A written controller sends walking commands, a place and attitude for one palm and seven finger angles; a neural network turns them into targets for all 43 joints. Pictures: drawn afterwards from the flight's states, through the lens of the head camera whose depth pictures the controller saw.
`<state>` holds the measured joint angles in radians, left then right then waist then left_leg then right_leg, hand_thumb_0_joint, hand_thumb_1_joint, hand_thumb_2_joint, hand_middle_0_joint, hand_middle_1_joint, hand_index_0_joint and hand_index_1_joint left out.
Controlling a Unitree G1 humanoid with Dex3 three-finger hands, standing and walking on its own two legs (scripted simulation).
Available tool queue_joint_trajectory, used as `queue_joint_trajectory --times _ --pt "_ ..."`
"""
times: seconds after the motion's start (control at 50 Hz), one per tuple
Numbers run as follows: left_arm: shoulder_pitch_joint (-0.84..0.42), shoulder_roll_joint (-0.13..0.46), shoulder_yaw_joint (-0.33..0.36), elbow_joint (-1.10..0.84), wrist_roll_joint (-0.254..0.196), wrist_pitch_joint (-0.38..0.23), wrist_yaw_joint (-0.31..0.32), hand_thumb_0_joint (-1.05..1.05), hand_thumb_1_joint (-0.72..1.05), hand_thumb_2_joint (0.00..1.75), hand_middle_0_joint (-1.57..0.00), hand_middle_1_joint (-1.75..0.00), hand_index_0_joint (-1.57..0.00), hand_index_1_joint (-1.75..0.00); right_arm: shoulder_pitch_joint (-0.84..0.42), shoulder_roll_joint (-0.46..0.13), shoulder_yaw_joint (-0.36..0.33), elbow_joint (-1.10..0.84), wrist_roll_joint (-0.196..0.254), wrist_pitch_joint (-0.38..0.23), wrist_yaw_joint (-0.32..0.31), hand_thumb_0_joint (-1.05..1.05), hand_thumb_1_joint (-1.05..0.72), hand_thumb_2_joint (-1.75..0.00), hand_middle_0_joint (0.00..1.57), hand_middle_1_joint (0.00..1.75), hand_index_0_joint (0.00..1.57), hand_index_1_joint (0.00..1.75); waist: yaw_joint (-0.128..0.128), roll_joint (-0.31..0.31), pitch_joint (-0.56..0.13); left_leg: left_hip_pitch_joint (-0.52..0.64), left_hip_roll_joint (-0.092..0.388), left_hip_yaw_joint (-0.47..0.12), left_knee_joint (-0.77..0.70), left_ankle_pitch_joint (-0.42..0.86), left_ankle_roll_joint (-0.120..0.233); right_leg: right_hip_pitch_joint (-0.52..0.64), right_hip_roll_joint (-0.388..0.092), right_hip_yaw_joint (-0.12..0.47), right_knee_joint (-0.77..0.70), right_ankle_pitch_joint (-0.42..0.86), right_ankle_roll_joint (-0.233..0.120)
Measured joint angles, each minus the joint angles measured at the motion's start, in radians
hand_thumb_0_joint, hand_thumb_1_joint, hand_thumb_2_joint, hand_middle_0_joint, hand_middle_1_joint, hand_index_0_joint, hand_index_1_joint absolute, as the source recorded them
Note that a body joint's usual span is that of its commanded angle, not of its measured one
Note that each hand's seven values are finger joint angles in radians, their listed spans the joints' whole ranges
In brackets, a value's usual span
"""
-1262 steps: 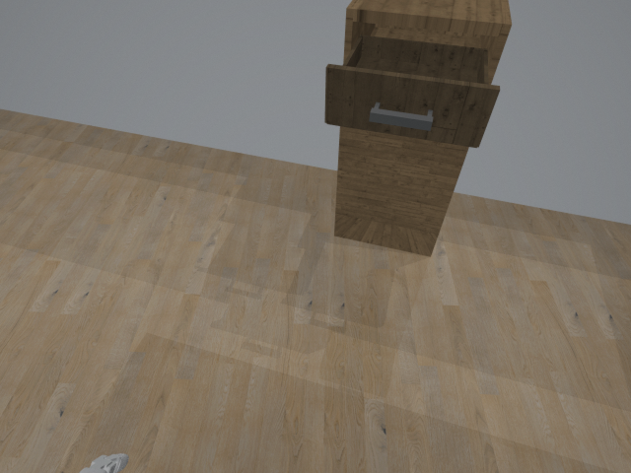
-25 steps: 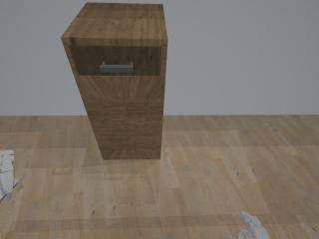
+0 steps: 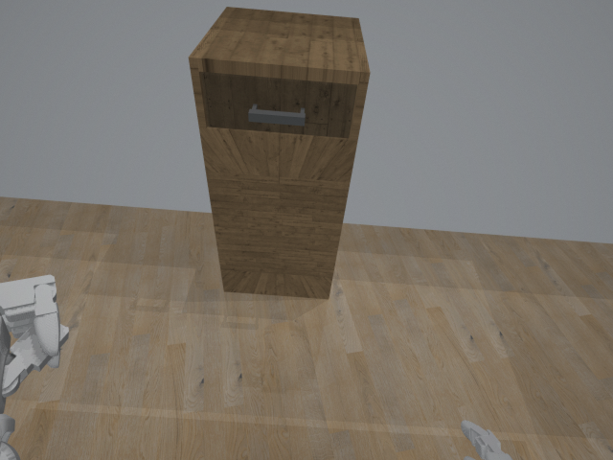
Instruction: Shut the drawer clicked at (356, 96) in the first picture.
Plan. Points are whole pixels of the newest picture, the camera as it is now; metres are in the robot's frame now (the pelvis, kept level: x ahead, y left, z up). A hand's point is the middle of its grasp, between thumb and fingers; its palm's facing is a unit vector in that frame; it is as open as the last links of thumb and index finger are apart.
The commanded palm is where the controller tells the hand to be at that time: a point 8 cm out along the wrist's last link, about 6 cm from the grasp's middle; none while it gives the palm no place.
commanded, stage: stop stepping back and stand still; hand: left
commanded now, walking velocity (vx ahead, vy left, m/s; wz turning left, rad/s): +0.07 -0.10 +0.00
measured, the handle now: (277, 113) +0.87 +0.14 +0.04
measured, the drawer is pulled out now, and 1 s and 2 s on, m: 0.00 0.00 0.00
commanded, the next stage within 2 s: let the arm hang, fingers relaxed in 0.76 s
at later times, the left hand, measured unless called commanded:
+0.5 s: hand (93, 318) +0.20 +0.23 +0.17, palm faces +0.37 -0.81 -0.45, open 3.3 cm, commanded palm +0.14 +0.27 +0.19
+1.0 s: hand (124, 407) +0.19 +0.25 -0.03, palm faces +0.09 -0.89 -0.45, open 3.1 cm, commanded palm none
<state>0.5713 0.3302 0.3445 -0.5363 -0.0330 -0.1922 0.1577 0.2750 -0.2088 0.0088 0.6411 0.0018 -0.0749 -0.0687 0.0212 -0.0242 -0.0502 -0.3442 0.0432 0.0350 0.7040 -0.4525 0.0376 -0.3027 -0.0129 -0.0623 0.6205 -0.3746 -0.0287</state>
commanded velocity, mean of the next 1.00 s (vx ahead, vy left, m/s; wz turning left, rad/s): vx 0.00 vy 0.00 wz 0.00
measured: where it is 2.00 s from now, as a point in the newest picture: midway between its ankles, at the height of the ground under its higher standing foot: outside the picture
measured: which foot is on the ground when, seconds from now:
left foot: down 0.00-1.00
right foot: down 0.00-0.00, up 0.02-0.26, down 0.28-1.00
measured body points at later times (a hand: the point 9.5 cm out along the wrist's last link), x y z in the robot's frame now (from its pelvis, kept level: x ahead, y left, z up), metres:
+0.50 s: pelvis +0.01 -0.01 +0.00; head +0.03 +0.00 +0.45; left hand +0.17 +0.27 +0.19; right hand +0.16 -0.27 -0.08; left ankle +0.04 +0.10 -0.73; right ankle +0.01 -0.13 -0.73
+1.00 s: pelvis +0.00 +0.00 +0.00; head +0.01 -0.02 +0.45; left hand +0.18 +0.29 +0.00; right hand +0.17 -0.25 -0.11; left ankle +0.04 +0.10 -0.73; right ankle +0.01 -0.13 -0.73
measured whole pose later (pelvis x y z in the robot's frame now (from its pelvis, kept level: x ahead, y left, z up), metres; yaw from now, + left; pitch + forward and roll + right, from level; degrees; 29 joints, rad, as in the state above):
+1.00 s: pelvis +0.00 +0.00 +0.00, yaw +1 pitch +1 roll -1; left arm 0.34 0.33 0.11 0.24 0.03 -0.02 0.01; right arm 0.12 -0.29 -0.02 0.78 0.00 -0.05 0.02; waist 0.00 0.08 0.00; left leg -0.37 0.00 0.04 0.59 -0.24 0.03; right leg -0.30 -0.04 -0.06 0.58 -0.30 0.02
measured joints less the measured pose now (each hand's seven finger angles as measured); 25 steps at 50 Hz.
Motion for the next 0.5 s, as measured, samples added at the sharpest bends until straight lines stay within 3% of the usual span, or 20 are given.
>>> queue_joint_trajectory --times 0.04,0.08,0.12,0.16,0.24,0.28,0.32,0.38,0.44,0.48,0.5 --pt "-0.039 -0.009 -0.010 -0.008 0.007 0.008 0.008 0.01 0.89 0.90 -1.41 -1.60 -1.41 -1.60 -0.017 -0.001 -0.007 -0.004 -0.002 -0.021 -0.009 0.02 -0.90 -0.90 0.21 0.30 0.20 0.30 -0.019 0.004 0.035 -0.005 0.000 -0.025 -0.048 0.099 -0.004 -0.076 0.011 0.025 0.176 -0.112 0.005" --pt "-0.058 0.020 0.003 -0.025 0.021 0.008 0.007 0.01 0.89 0.90 -1.41 -1.60 -1.41 -1.60 -0.037 0.033 -0.005 0.006 -0.010 -0.040 0.000 0.02 -0.90 -0.90 0.21 0.30 0.20 0.30 -0.022 -0.038 0.078 0.007 -0.017 0.000 -0.044 0.163 -0.019 -0.148 0.018 0.075 0.390 -0.114 0.014" --pt "-0.040 0.058 0.020 -0.060 0.019 0.002 0.002 0.02 0.89 0.90 -1.41 -1.60 -1.41 -1.60 -0.029 0.065 0.004 0.003 -0.007 -0.058 0.021 0.02 -0.90 -0.90 0.21 0.30 0.20 0.30 -0.043 -0.058 0.083 0.025 -0.022 -0.001 -0.081 0.189 -0.026 -0.188 0.023 0.069 0.489 -0.086 0.025" --pt "-0.010 0.083 0.035 -0.097 0.018 -0.012 -0.001 0.02 0.89 0.90 -1.41 -1.60 -1.41 -1.60 -0.013 0.084 0.015 0.001 -0.004 -0.073 0.038 0.02 -0.90 -0.90 0.21 0.30 0.20 0.30 -0.057 -0.054 0.080 0.043 -0.014 -0.011 -0.135 0.215 -0.031 -0.183 0.016 0.039 0.435 -0.042 0.030" --pt "0.067 0.121 0.072 -0.129 0.014 -0.044 -0.002 0.01 0.89 0.90 -1.41 -1.60 -1.41 -1.60 0.013 0.088 0.028 -0.019 -0.009 -0.063 0.043 0.01 -0.90 -0.90 0.21 0.30 0.20 0.30 -0.053 -0.007 0.068 0.039 0.022 -0.020 -0.172 0.227 -0.043 -0.067 0.014 -0.017 0.130 -0.041 0.024" --pt "0.093 0.148 0.097 -0.119 0.013 -0.048 0.001 0.01 0.89 0.90 -1.41 -1.60 -1.41 -1.60 0.020 0.083 0.025 -0.035 -0.007 -0.045 0.039 0.01 -0.90 -0.90 0.21 0.30 0.20 0.30 -0.048 -0.004 0.053 -0.012 0.019 -0.013 -0.098 0.152 -0.040 0.014 0.009 0.003 -0.034 -0.078 0.000" --pt "0.075 0.122 0.084 -0.086 0.007 -0.042 -0.008 0.01 0.89 0.90 -1.41 -1.60 -1.41 -1.60 -0.015 0.055 0.010 -0.013 -0.002 -0.024 0.034 0.01 -0.90 -0.90 0.21 0.30 0.20 0.30 -0.030 0.023 0.076 -0.079 0.014 -0.031 0.071 0.071 -0.031 0.001 0.017 0.008 -0.047 0.076 -0.007" --pt "0.049 0.074 0.051 -0.032 0.005 -0.028 -0.016 0.01 0.89 0.90 -1.41 -1.60 -1.41 -1.60 -0.049 0.016 -0.013 0.042 -0.001 -0.009 0.029 0.01 -0.90 -0.90 0.21 0.30 0.20 0.30 -0.027 0.035 0.097 -0.110 -0.010 -0.016 0.197 0.059 -0.032 0.030 0.008 0.002 -0.061 0.098 0.007" --pt "0.077 0.041 0.047 -0.039 0.003 -0.024 -0.009 0.01 0.89 0.90 -1.41 -1.60 -1.41 -1.60 -0.053 -0.004 -0.021 0.041 0.003 -0.016 0.017 0.02 -0.90 -0.90 0.21 0.30 0.20 0.30 -0.028 0.009 0.088 -0.030 -0.021 0.019 0.014 0.124 -0.023 0.051 -0.004 0.015 -0.070 0.083 0.017" --pt "0.093 0.030 0.037 -0.066 0.002 -0.032 -0.006 0.01 0.89 0.90 -1.41 -1.60 -1.41 -1.60 -0.051 -0.025 -0.032 0.018 0.003 -0.036 0.007 0.02 -0.90 -0.90 0.21 0.30 0.20 0.30 -0.037 0.022 0.088 0.037 -0.015 0.005 -0.135 0.229 -0.012 0.056 0.006 0.005 -0.044 0.059 0.025" --pt "0.085 0.034 0.032 -0.072 0.004 -0.035 -0.005 0.01 0.89 0.90 -1.41 -1.60 -1.41 -1.60 -0.058 -0.023 -0.040 0.016 0.004 -0.042 0.001 0.02 -0.90 -0.90 0.21 0.30 0.20 0.30 -0.036 0.010 0.096 0.045 -0.024 0.007 -0.134 0.231 -0.012 0.058 -0.003 0.007 -0.026 0.046 0.029"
